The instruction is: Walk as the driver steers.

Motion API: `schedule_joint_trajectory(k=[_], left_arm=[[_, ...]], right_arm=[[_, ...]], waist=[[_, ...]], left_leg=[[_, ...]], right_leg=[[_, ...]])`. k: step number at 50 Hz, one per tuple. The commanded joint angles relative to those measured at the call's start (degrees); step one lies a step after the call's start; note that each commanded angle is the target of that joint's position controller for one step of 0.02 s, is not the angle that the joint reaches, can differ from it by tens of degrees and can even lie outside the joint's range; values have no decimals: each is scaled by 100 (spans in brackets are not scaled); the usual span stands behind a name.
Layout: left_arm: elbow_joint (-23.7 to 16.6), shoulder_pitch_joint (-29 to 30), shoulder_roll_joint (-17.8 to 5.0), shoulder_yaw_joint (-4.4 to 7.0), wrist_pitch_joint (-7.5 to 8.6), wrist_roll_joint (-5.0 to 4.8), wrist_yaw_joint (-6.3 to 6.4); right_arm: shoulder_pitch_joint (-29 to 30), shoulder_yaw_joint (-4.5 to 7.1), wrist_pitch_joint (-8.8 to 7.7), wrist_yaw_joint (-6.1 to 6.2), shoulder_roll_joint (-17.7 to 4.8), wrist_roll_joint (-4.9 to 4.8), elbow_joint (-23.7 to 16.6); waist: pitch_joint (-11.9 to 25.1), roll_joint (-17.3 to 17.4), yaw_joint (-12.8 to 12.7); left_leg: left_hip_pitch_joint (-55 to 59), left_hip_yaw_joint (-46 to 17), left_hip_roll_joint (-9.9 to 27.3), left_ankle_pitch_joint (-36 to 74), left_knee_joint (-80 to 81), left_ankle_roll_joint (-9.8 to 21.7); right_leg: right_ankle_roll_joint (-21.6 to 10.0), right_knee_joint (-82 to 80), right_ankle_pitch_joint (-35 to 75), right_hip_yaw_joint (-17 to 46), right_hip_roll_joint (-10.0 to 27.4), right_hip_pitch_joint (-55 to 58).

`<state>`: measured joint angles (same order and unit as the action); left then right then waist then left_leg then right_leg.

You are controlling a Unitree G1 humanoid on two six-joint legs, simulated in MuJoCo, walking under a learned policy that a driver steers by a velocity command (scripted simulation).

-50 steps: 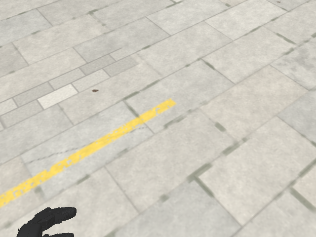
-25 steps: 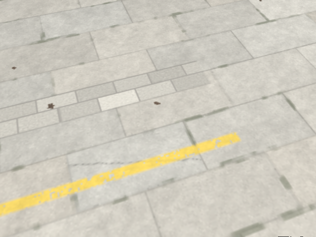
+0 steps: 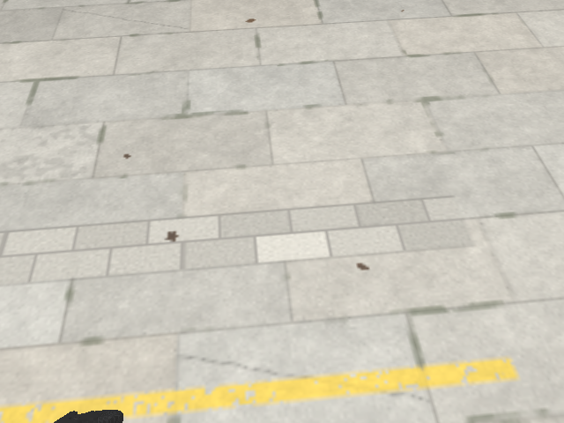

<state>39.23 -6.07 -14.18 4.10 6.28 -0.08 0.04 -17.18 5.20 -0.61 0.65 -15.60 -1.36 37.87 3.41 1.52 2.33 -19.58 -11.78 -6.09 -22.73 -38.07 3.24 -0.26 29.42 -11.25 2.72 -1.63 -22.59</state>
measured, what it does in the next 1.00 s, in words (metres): walks ahead, turning left: left foot, then right foot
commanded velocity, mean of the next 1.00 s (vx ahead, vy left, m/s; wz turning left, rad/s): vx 0.49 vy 0.00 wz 0.46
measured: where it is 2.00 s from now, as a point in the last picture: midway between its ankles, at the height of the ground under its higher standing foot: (177, 269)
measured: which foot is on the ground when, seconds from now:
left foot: up 0.00-0.44, down 0.46-0.96, up 0.98-1.00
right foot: down 0.00-0.48, up 0.50-0.92, down 0.94-1.00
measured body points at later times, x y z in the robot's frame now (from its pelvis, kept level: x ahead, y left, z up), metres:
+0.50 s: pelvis +0.24 +0.06 -0.02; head +0.29 +0.08 +0.43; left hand +0.15 +0.34 -0.14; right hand +0.54 -0.09 -0.09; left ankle +0.31 +0.17 -0.73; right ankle +0.07 -0.13 -0.68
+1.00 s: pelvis +0.53 +0.13 -0.01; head +0.56 +0.13 +0.44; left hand +0.61 +0.44 -0.08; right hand +0.70 -0.11 -0.13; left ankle +0.32 +0.17 -0.69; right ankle +0.66 +0.09 -0.73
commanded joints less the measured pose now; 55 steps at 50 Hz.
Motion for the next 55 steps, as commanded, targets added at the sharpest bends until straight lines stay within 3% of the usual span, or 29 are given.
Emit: schedule_joint_trajectory(k=[1, 2, 4, 7, 12, 18, 21, 22, 23, 24, 25, 26, 27, 28, 29, 32, 35, 38, 42, 45, 46, 47, 48, 49, 50, 51, 52, 53, 55], left_arm=[[-43, -1438, -1377, 451, 40, 151, 25], [-113, -1275, -993, 348, 36, 37, 44], [-157, -953, -716, 228, -26, 46, 68], [-22, -872, -606, 158, -17, 104, 77], [293, -1070, -805, 195, -44, 87, 120], [579, -1415, -1153, 253, -151, -75, 124], [619, -1395, -1461, 334, -231, -147, 164], [619, -1349, -1523, 345, -265, -166, 191], [563, -1346, -1425, 303, -243, -162, 217], [293, -1523, -765, 103, -172, 106, 179], [8, -1634, -623, -56, 56, 57, 97], [-115, -929, -1089, 79, 194, -151, 27], [-211, -647, -1046, 36, 252, -210, 19], [-167, -613, -969, 21, 263, -77, 70], [-149, -657, -1039, 73, 216, 39, 96], [-48, -900, -875, 47, 0, 79, 61], [-186, -359, -606, -75, -46, 126, 52], [-285, 329, -475, -158, -1, 70, -28], [-478, 855, -678, -110, 28, -49, -142], [-509, 656, -819, -35, 58, -31, -201], [-426, 284, -889, 19, 69, -15, -193], [-250, -423, -1077, 123, 83, 28, -165], [-144, -1449, -1419, 202, 87, 95, -129], [64, -1834, -1778, 304, 42, 87, -171], [34, -1898, -1219, 176, 9, -71, -184], [-17, -1532, -988, 99, -26, -59, -138], [-78, -1171, -938, 58, -64, 25, -118], [-79, -970, -840, 16, -74, 67, -125], [-68, -835, -686, -42, -29, 94, -133]], right_arm=[[444, -4, -224, -1, -370, -99, -843], [558, 86, -223, -7, -701, -46, -757], [581, 115, -185, -46, -653, 41, -646], [761, 68, -154, -117, -415, 20, -660], [1253, -29, -128, -184, -221, 17, -752], [2110, -112, -160, -418, -128, -29, -1002], [1669, 42, -127, -450, -444, 21, -977], [902, 175, -107, -435, -662, 12, -796], [-87, 351, -72, -347, -988, -5, -548], [-604, 454, -47, -217, -1522, -40, -422], [-580, 399, -149, -246, -1707, -13, -589], [-646, 282, -182, -254, -1235, 52, -534], [-362, 215, -221, -239, -1022, 35, -475], [67, 165, -243, -229, -916, 18, -529], [388, 110, -262, -225, -778, 57, -581], [611, 35, -328, -173, -617, 106, -485], [414, 45, -349, -74, -731, 92, -241], [143, 48, -340, -58, -793, 55, -62], [-267, 62, -334, -90, -898, 0, 156], [-336, 88, -266, -68, -948, 27, 241], [-244, 85, -240, -62, -942, 27, 226], [-219, 35, -228, -60, -803, 53, 196], [-223, -76, -226, -40, -559, 157, 45], [-1144, -196, -328, -53, -136, 23, 59], [-862, -120, -376, -63, -626, -20, 122], [-141, -46, -393, -77, -889, -76, -38], [268, -77, -399, -54, -805, -14, -153], [442, -71, -400, -47, -729, 77, -213], [199, -66, -352, -54, -575, 80, -160]], waist=[[214, -1660, -626], [-173, -1201, -660], [-382, -871, -515], [-503, -820, -434], [-494, -694, -541], [-793, -668, -785], [-374, -948, -355], [19, -924, 107], [489, -740, 600], [1032, 540, 462], [2181, 1344, 229], [1828, 681, 557], [1017, 473, 421], [553, -119, 107], [286, -73, -132], [57, 88, -427], [-194, 129, -291], [-302, 221, 38], [-498, 268, 260], [-482, 421, 93], [-328, 430, -143], [158, 303, -470], [1068, -256, -861], [1781, -2083, -529], [1579, -1507, -768], [730, -942, -850], [288, -460, -710], [-65, -373, -569], [-118, -644, -290]], left_leg=[[-3490, 291, 370, -1060, -2415, -4], [-3682, 270, 620, -584, -2905, -54], [-3498, 358, 778, 266, -3177, -149], [-3095, 499, 940, 959, -3083, -289], [-2882, 752, 1013, 1889, -1919, -447], [-2240, 1384, 911, 1901, -267, -157], [-1003, 1877, 373, 1111, 74, 239], [18, 1944, 155, 1297, 440, 449], [1662, 1674, 130, 1743, 726, 693], [3737, -473, 1479, 1949, 620, 1254], [4702, -3665, 2618, 870, 1660, 2296], [4485, -3086, 2373, 660, 1942, 1909], [3643, -2244, 2159, 1016, 1972, 1700], [2651, -1669, 1905, 1506, 2014, 1502], [1891, -1288, 1731, 2115, 2113, 1435], [865, -735, 1567, 2881, 2418, 1442], [421, -106, 1310, 3172, 2528, 1266], [272, 217, 1096, 2511, 2477, 994], [973, -245, 1531, 1940, 2246, 972], [1556, -502, 1784, 2520, 1831, 814], [1594, -402, 1650, 3288, 1428, 704], [1437, -137, 1315, 3972, 537, 545], [546, 228, 908, 2914, -1167, 293], [-1601, 605, 9, -567, -3201, -175], [-2405, 143, 243, -925, -3794, -196], [-2719, 302, 536, -398, -3889, -172], [-2587, 541, 803, 79, -3672, -160], [-2443, 597, 965, 364, -3309, -172], [-1908, 629, 1150, 640, -2878, -206]], right_leg=[[-1476, -1554, -2915, 4006, 2694, 2931], [-1405, -1534, -2932, 3537, 2475, 2718], [-1018, -1577, -1716, 2303, 1923, 2286], [-832, -1790, -72, 1066, 1593, 1790], [-760, -1797, 1315, -76, 1484, 1936], [-657, -1652, 1958, -724, 1692, 2404], [-506, -584, 5024, -1142, 1727, 2652], [-416, 362, 5615, -1286, 1653, 2508], [-236, 1691, 5098, -1396, 1467, 1606], [30, 3802, 554, -1344, 882, -634], [155, 5254, -2292, -103, -18, -1998], [102, 5394, -1759, 402, 308, -2579], [32, 5054, -1294, 267, 512, -2689], [46, 4558, -946, 242, 744, -2352], [100, 4149, -775, 240, 874, -1945], [268, 3591, -537, 83, 988, -1441], [389, 2507, 474, -71, 921, -1392], [323, 1111, 1761, -192, 644, -881], [120, 362, 1639, -82, 513, -994], [-157, 64, 870, -140, 399, -790], [-284, -127, 760, -299, 254, -260], [-478, -105, 923, -309, 271, 778], [-884, 70, 1225, 742, 1218, 2404], [-1875, -582, -144, 3451, 2391, 4271], [-1780, -1137, -1542, 4158, 2368, 4286], [-1501, -1229, -1599, 3301, 2181, 3581], [-1363, -1299, -1032, 2676, 1959, 2798], [-1358, -1436, -451, 2257, 1759, 2168], [-1303, -1684, 223, 1713, 1457, 1609]])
